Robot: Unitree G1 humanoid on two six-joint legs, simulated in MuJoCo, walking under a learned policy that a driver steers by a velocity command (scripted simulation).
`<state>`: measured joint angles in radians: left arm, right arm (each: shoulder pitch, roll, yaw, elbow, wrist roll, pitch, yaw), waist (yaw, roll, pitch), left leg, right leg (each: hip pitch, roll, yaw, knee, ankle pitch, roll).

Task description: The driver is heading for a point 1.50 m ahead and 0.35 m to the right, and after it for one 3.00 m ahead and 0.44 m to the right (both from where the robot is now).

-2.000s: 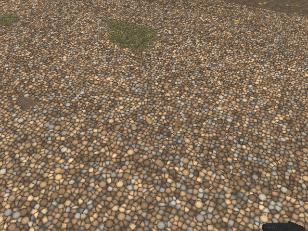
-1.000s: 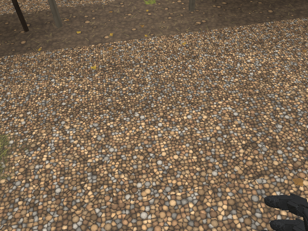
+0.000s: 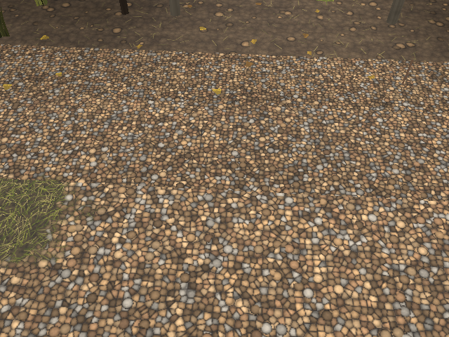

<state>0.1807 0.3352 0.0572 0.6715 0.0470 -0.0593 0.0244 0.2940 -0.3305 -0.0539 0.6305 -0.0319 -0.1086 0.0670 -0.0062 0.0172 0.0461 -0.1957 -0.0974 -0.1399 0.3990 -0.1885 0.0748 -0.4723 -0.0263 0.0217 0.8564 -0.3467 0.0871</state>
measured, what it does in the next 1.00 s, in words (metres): steps on the spot, turning right: right foot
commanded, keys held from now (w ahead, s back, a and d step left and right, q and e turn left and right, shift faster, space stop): shift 0.26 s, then e+shift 0.62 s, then shift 0.12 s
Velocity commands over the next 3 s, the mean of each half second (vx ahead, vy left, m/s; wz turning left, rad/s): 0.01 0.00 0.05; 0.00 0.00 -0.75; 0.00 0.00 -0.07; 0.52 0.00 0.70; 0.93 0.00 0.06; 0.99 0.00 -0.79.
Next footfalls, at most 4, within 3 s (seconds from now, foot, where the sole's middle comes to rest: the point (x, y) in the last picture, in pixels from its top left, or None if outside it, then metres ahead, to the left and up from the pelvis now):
0.18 right None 0.12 -0.15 -0.78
1.08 right None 0.05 -0.18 -0.78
1.68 left None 0.22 0.05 -0.78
2.32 right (282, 302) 0.66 -0.18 -0.97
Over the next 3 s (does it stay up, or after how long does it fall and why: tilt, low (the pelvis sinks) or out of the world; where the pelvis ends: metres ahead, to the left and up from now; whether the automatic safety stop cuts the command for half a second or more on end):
stays up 1.14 -0.14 -0.23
